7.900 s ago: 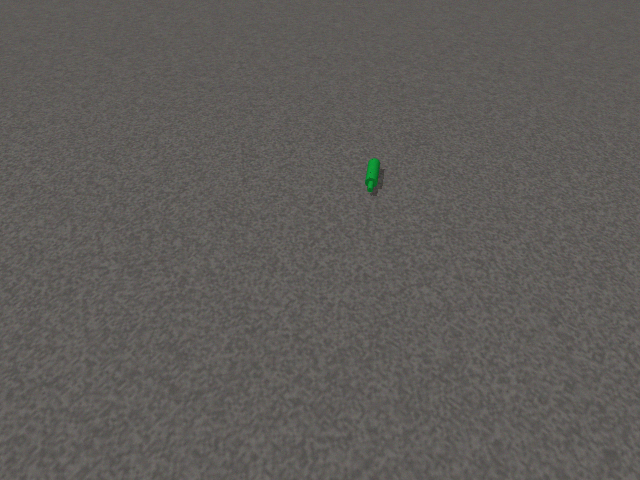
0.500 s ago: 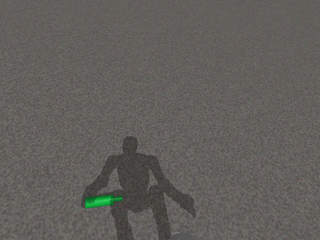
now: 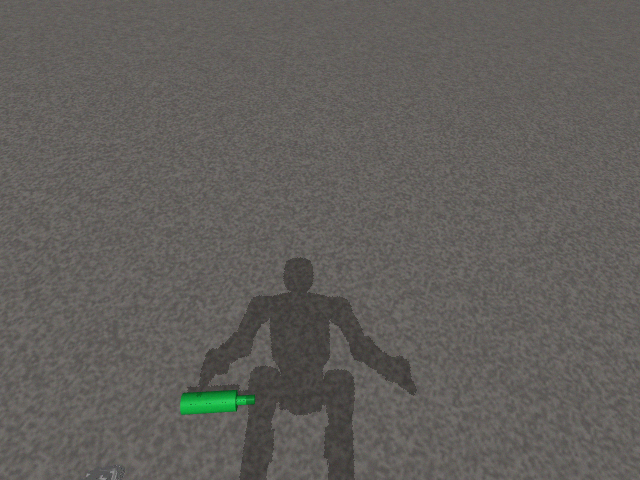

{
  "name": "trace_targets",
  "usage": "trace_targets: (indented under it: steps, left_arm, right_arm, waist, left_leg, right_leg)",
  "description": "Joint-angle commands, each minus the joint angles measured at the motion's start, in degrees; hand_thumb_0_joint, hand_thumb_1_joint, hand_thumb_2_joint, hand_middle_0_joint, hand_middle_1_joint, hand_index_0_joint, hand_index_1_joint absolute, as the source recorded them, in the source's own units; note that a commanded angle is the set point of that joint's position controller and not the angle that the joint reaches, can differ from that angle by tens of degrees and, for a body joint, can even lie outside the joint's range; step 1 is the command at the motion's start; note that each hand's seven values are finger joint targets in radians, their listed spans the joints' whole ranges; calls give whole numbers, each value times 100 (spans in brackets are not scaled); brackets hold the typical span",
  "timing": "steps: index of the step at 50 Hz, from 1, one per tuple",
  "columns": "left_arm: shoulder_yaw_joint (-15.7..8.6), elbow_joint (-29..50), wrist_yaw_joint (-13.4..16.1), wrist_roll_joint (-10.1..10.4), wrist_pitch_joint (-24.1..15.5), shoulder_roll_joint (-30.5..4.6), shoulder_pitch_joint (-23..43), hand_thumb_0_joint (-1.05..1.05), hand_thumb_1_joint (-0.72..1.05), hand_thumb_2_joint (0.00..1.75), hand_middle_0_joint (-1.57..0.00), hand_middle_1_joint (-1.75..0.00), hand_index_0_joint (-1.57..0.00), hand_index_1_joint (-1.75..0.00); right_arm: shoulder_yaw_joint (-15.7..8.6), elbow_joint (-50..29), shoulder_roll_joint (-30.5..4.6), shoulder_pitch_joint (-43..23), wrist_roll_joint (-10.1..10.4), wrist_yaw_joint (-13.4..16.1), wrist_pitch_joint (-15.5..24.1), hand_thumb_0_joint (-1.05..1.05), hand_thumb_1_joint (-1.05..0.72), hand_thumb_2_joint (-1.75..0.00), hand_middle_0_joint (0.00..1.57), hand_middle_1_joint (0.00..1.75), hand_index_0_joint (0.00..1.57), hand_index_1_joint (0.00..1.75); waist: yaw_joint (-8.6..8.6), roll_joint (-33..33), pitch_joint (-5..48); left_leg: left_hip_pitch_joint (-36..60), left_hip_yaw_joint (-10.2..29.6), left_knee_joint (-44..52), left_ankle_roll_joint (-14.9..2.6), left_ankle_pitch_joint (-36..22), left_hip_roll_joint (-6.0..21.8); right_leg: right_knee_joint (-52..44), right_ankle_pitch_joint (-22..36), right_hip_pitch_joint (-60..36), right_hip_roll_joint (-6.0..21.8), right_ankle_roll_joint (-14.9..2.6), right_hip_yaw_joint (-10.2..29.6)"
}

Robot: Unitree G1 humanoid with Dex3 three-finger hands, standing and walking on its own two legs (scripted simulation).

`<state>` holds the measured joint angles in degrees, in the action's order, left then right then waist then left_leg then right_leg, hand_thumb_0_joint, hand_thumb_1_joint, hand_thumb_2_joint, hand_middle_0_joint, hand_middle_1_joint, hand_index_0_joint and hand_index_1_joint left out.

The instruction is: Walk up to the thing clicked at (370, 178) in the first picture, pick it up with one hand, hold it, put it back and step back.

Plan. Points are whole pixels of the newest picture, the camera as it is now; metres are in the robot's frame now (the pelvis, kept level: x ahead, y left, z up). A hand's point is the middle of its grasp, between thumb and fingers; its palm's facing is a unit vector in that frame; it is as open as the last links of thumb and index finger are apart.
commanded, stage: walk up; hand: left
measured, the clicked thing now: (219, 401) +0.42 +0.27 -0.74
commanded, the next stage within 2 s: stand in 1.74 s
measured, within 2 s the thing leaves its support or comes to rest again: neither
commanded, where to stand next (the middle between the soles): +0.05 -0.03 m, yaw +5 degrees
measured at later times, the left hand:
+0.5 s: hand out of the picture +0.11 +0.24 -0.15, palm faces +0.04 -0.94 -0.35, open 7.4 cm
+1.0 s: hand out of the picture +0.05 +0.23 -0.15, palm faces +0.10 -0.94 -0.32, open 7.4 cm
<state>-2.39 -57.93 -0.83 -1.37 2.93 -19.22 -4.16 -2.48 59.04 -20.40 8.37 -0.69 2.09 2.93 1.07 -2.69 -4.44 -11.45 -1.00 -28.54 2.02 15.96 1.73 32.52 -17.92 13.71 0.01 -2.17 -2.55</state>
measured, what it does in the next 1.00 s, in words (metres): stands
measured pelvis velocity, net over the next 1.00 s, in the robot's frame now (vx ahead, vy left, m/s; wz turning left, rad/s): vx -0.01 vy -0.02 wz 0.10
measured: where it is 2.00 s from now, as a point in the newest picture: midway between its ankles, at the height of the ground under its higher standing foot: outside the picture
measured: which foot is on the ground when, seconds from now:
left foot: down 0.00-1.00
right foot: down 0.00-1.00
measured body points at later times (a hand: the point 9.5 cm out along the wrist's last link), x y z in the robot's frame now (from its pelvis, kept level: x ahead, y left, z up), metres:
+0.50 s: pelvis -0.01 -0.03 -0.01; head +0.03 -0.03 +0.44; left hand +0.10 +0.28 -0.13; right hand +0.07 -0.34 -0.14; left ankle -0.01 +0.13 -0.73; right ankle -0.01 -0.09 -0.73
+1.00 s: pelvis -0.01 -0.02 +0.01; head +0.01 -0.02 +0.46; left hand +0.05 +0.28 -0.12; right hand +0.10 -0.32 -0.12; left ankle -0.02 +0.11 -0.73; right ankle -0.01 -0.09 -0.73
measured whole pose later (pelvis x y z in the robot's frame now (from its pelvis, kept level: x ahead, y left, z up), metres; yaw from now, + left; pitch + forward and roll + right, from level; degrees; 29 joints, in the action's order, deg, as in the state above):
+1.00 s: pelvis -0.01 -0.02 +0.01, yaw +6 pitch -2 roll +0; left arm -2.9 -59.9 -1.3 -1.3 1.5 -19.1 -5.6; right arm -0.6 61.4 -20.7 6.5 -0.4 1.0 1.5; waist 0.6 0.1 -4.8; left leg -10.8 -1.5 -25.7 1.2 13.2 2.3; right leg 24.1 -13.6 9.3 -2.2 -4.1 -6.6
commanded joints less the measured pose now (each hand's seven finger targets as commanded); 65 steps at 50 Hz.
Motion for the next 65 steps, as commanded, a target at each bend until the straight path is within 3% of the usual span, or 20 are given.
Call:
trace_targets:
  steps: [1, 5, 10, 15, 18, 20, 23, 25, 26, 29, 30, 31, 32, 33, 36, 39, 42, 45, 52, 65]
  left_arm:
    - [-348, 387, -5, -11, -124, -1183, 230, 0, 90, 90, -20, -30, -20, -30]
    - [-409, 334, -13, -38, -216, -1404, 138, 0, 90, 90, -20, -30, -20, -30]
    - [-411, 492, 28, -44, -129, -1477, 349, 0, 90, 90, -20, -30, -20, -30]
    - [-419, 638, 13, -53, -89, -1444, 480, 0, 90, 90, -20, -30, -20, -30]
    - [-431, 626, 5, -34, -81, -1362, 359, 0, 90, 90, -20, -30, -20, -30]
    - [-466, 578, 7, -40, -112, -1396, 217, 0, 90, 90, -20, -30, -20, -30]
    - [-518, 595, 20, -57, -144, -1565, 210, 0, 90, 90, -20, -30, -20, -30]
    - [-505, 727, 0, -89, -145, -1550, 307, 0, 90, 90, -20, -30, -20, -30]
    - [-488, 774, -5, -123, -145, -1498, 427, 0, 90, 90, -20, -30, -20, -30]
    - [-411, 775, -4, -79, -151, -1335, 654, 0, 90, 90, -20, -30, -20, -30]
    - [-350, 792, -22, -35, -151, -1190, 614, 0, 90, 90, -20, -30, -20, -30]
    - [-300, 801, -39, 19, -154, -999, 436, 0, 90, 90, -20, -30, -20, -30]
    - [-361, 656, -27, 78, -118, -1074, 247, 0, 90, 90, -20, -30, -20, -30]
    - [-407, 567, -12, 42, -120, -1154, 150, 0, 90, 90, -20, -30, -20, -30]
    - [-386, 441, -8, 49, -220, -1163, -47, 0, 90, 90, -20, -30, -20, -30]
    - [-385, 449, -14, -1, -297, -1432, 194, 0, 90, 90, -20, -30, -20, -30]
    - [-335, 397, 14, 5, -310, -1356, 384, 0, 90, 90, -20, -30, -20, -30]
    - [-337, 274, 35, 22, -326, -1290, 209, 0, 90, 90, -20, -30, -20, -30]
    - [-336, 224, 12, 33, -306, -1245, 259, 0, 90, 90, -20, -30, -20, -30]
    - [-326, 165, 0, 30, -295, -1273, 193, 0, 90, 90, -20, -30, -20, -30]
  right_arm:
    - [-322, -295, -1625, 40, -24, 165, 103, 0, -90, -90, 20, 30, 20, 30]
    - [-226, -359, -1335, 23, 54, 165, 54, 0, -90, -90, 20, 30, 20, 30]
    - [-166, -317, -1218, 159, 56, 181, -42, 0, -90, -90, 20, 30, 20, 30]
    - [-200, -247, -1435, 423, 11, 148, -2, 0, -90, -90, 20, 30, 20, 30]
    - [-239, -259, -1648, 343, -21, 150, 10, 0, -90, -90, 20, 30, 20, 30]
    - [-221, -295, -1631, 183, -4, 155, 1, 0, -90, -90, 20, 30, 20, 30]
    - [-146, -321, -1310, 52, 40, 160, -78, 0, -90, -90, 20, 30, 20, 30]
    - [-144, -320, -1244, 200, -4, 157, -108, 0, -90, -90, 20, 30, 20, 30]
    - [-154, -274, -1248, 301, -13, 127, -107, 0, -90, -90, 20, 30, 20, 30]
    - [-123, -91, -1070, 679, -37, 61, -3, 0, -90, -90, 20, 30, 20, 30]
    - [-180, -61, -1228, 686, -103, 72, 35, 0, -90, -90, 20, 30, 20, 30]
    - [-219, -155, -1515, 495, -152, 86, 96, 0, -90, -90, 20, 30, 20, 30]
    - [-247, -236, -1803, 258, -135, 82, 112, 0, -90, -90, 20, 30, 20, 30]
    - [-241, -291, -1807, 29, -120, 67, 120, 0, -90, -90, 20, 30, 20, 30]
    - [-127, -325, -1468, -177, -71, 54, 90, 0, -90, -90, 20, 30, 20, 30]
    - [-72, -235, -1178, -82, 25, 21, -17, 0, -90, -90, 20, 30, 20, 30]
    - [-56, -132, -1141, -24, 3, -13, -63, 0, -90, -90, 20, 30, 20, 30]
    - [-49, -74, -1219, -84, 23, -19, -43, 0, -90, -90, 20, 30, 20, 30]
    - [-27, -41, -1229, -207, -13, -7, -39, 0, -90, -90, 20, 30, 20, 30]
    - [-28, -111, -1247, -292, -18, 3, -2, 0, -90, -90, 20, 30, 20, 30]
  waist:
    - [-41, 900, 635]
    - [-62, 480, 1120]
    - [-105, -220, 864]
    - [-205, -168, 838]
    - [-120, 254, 877]
    - [-18, 238, 899]
    - [19, -250, 684]
    - [1, -493, 542]
    - [-59, -475, 407]
    - [-293, -362, 475]
    - [-311, -35, 586]
    - [-176, 537, 695]
    - [-81, 943, 629]
    - [-24, 911, 571]
    - [93, 826, 666]
    - [-102, 284, 576]
    - [-180, -8, 376]
    - [-101, -70, 575]
    - [-117, 152, 625]
    - [-86, 271, 714]
  left_leg:
    - [339, 1264, 575, -987, -2296, 1336]
    - [-30, 282, -245, -459, -2150, 481]
    - [-221, -81, -715, -386, -1002, 25]
    - [170, 155, -324, -545, -1678, 386]
    - [100, 923, -62, -870, -1986, 969]
    - [-194, 882, -221, -861, -1848, 895]
    - [-827, -220, -965, -390, -474, -40]
    - [-681, -147, -1497, -416, 1182, -126]
    - [-599, -68, -1519, -440, 1312, -67]
    - [47, -70, 70, -405, -309, 85]
    - [438, 364, 487, -454, -938, 397]
    - [503, 1390, 840, -725, -1254, 1083]
    - [-29, 2210, 955, -1342, -1173, 1675]
    - [-293, 2146, 832, -1566, -1472, 1811]
    - [-308, 1104, 347, -920, -2031, 1146]
    - [-183, 104, -9, -341, -411, 212]
    - [15, 178, 208, -363, -328, 277]
    - [257, 256, 334, -386, -1141, 425]
    - [361, 344, 619, -392, -1145, 530]
    - [233, 466, 743, -429, -1587, 636]
  right_leg:
    - [-73, 1042, -18, 354, -8, 564]
    - [-374, 2931, -911, 746, -302, 828]
    - [-573, 2884, -571, 1106, -684, 878]
    - [-283, 2120, -153, 869, -313, 561]
    - [-2, 1489, -107, 593, 34, 439]
    - [-176, 1627, -404, 657, 67, 589]
    - [-957, 2121, -808, 1254, -384, 975]
    - [-1288, 1477, -237, 1650, -773, 1318]
    - [-1317, 1155, -18, 1623, -846, 1270]
    - [-832, 917, 78, 1183, -545, 702]
    - [-569, 826, 296, 1010, -323, 558]
    - [-148, 570, 419, 594, -25, 330]
    - [297, -331, 120, 218, 123, 340]
    - [413, -775, -214, 251, 101, 443]
    - [-623, 809, -713, 433, -6, 566]
    - [-1373, 903, -541, 1143, -311, 1186]
    - [-1713, 518, -248, 1066, -135, 1051]
    - [-1562, 1477, -517, 838, 64, 715]
    - [-1642, 877, -540, 743, -74, 646]
    - [-1442, 1593, -924, 701, -40, 577]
